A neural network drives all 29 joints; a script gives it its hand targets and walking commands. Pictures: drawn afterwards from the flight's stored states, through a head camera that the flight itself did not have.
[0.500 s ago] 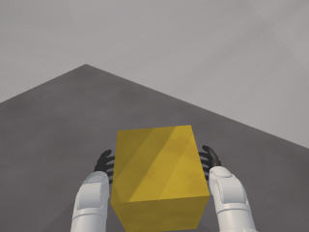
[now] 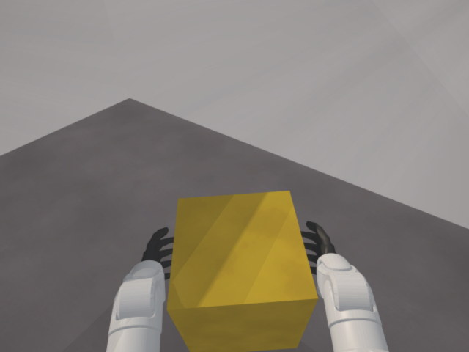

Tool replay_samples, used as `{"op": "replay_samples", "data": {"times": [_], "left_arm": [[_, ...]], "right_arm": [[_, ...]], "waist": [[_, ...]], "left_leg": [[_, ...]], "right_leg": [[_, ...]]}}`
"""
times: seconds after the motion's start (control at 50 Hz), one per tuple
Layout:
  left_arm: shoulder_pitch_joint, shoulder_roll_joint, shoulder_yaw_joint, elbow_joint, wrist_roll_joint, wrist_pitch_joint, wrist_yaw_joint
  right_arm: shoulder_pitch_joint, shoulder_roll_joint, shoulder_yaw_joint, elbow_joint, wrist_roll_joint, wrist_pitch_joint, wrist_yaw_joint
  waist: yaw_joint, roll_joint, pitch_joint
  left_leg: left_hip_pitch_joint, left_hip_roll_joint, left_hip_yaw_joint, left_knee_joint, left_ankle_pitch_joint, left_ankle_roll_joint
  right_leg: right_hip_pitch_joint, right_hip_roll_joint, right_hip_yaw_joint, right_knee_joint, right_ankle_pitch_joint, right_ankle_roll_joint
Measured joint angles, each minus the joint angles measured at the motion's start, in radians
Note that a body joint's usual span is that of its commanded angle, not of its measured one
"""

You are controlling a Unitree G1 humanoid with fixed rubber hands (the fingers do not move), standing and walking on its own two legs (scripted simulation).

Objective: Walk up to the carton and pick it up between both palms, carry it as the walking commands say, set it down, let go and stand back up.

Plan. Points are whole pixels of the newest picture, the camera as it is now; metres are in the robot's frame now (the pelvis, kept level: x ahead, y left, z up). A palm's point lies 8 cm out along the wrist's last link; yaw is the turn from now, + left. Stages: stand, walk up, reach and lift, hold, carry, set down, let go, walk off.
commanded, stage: hold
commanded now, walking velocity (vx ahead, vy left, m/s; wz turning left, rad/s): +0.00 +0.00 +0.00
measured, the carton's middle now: (239, 275) +0.30 +0.00 -0.03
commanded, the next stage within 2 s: carry in 0.34 s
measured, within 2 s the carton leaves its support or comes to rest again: neither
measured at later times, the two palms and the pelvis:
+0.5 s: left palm (151, 267) +0.27 +0.15 +0.05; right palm (325, 257) +0.28 -0.15 +0.05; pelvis -0.01 +0.00 -0.01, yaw +1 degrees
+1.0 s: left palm (202, 248) +0.29 +0.06 +0.07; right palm (388, 273) +0.24 -0.23 +0.07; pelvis -0.05 -0.03 -0.02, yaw -9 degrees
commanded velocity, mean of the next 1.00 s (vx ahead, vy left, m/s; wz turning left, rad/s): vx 0.00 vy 0.00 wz -0.42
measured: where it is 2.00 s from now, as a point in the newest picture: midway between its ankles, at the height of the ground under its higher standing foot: outside the picture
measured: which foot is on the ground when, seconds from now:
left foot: down 0.00-0.94, up 0.96-1.00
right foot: down 0.00-1.00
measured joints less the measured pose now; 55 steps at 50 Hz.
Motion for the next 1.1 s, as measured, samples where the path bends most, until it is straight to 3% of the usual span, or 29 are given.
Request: {"op": "replay_samples", "data": {"times": [0.34, 0.5, 0.62, 0.68, 0.72, 0.78, 0.86, 0.92, 0.96, 1.02, 1.1], "left_arm": [[0.021, 0.004, -0.023, -0.023, -0.008, 0.008, 0.006], [0.022, 0.004, -0.043, -0.206, -0.062, 0.090, 0.030], [0.004, 0.001, -0.038, -0.355, -0.146, 0.201, 0.078], [-0.020, -0.004, -0.033, -0.396, -0.170, 0.255, 0.100], [-0.040, -0.007, -0.023, -0.402, -0.179, 0.286, 0.118], [-0.076, -0.007, 0.008, -0.392, -0.191, 0.322, 0.136], [-0.133, 0.018, 0.053, -0.345, -0.222, 0.337, 0.140], [-0.182, 0.025, 0.073, -0.310, -0.240, 0.334, 0.143], [-0.209, 0.023, 0.071, -0.281, -0.238, 0.320, 0.145], [-0.205, 0.000, 0.061, -0.258, -0.225, 0.307, 0.154], [-0.167, -0.025, 0.069, -0.294, -0.218, 0.276, 0.158]], "right_arm": [[0.027, -0.005, 0.014, -0.029, 0.007, 0.005, -0.001], [0.022, -0.004, 0.030, -0.204, 0.053, 0.086, -0.018], [0.019, -0.004, 0.044, -0.367, 0.112, 0.194, -0.071], [0.011, -0.003, 0.033, -0.421, 0.141, 0.245, -0.097], [-0.013, 0.001, 0.013, -0.419, 0.160, 0.273, -0.107], [-0.071, 0.015, -0.021, -0.386, 0.178, 0.306, -0.124], [-0.133, 0.033, -0.033, -0.335, 0.165, 0.317, -0.150], [-0.160, 0.040, -0.049, -0.330, 0.159, 0.315, -0.161], [-0.170, 0.025, -0.055, -0.325, 0.160, 0.309, -0.159], [-0.151, -0.002, -0.058, -0.322, 0.186, 0.310, -0.158], [-0.163, -0.002, -0.069, -0.315, 0.211, 0.292, -0.160]], "waist": [[-0.003, 0.003, -0.017], [0.012, -0.001, -0.097], [0.031, 0.026, -0.104], [0.025, 0.008, -0.115], [0.016, -0.017, -0.115], [0.000, -0.025, -0.118], [0.017, 0.018, -0.108], [0.031, 0.034, -0.099], [0.036, 0.041, -0.094], [0.011, 0.001, -0.087], [-0.030, -0.011, -0.057]], "left_leg": [[-0.028, -0.004, 0.000, 0.006, -0.003, 0.000], [-0.270, -0.013, -0.006, 0.194, -0.067, -0.010], [-0.355, 0.019, -0.002, 0.271, -0.090, -0.024], [-0.392, 0.043, 0.057, 0.302, -0.107, -0.023], [-0.395, 0.045, 0.095, 0.299, -0.132, -0.024], [-0.393, 0.048, 0.132, 0.264, -0.051, -0.018], [-0.389, 0.109, 0.170, 0.268, -0.068, -0.022], [-0.393, 0.155, 0.187, 0.282, -0.074, -0.043], [-0.418, 0.178, 0.188, 0.341, -0.127, -0.060], [-0.498, 0.136, 0.156, 0.562, -0.305, -0.082], [-0.538, 0.106, 0.141, 0.690, -0.289, -0.093]], "right_leg": [[-0.032, -0.003, -0.001, 0.015, -0.009, 0.000], [-0.273, 0.003, -0.014, 0.205, -0.076, -0.005], [-0.345, 0.039, -0.016, 0.242, -0.070, -0.017], [-0.391, 0.039, -0.013, 0.286, -0.079, -0.023], [-0.411, 0.027, 0.002, 0.310, -0.086, -0.021], [-0.438, 0.021, 0.024, 0.333, -0.103, -0.010], [-0.470, -0.006, -0.107, 0.431, -0.253, -0.001], [-0.396, -0.013, -0.173, 0.309, -0.173, -0.005], [-0.388, 0.002, -0.184, 0.260, -0.047, -0.040], [-0.410, -0.012, -0.165, 0.263, -0.056, -0.083], [-0.417, -0.015, -0.124, 0.211, -0.016, -0.083]]}}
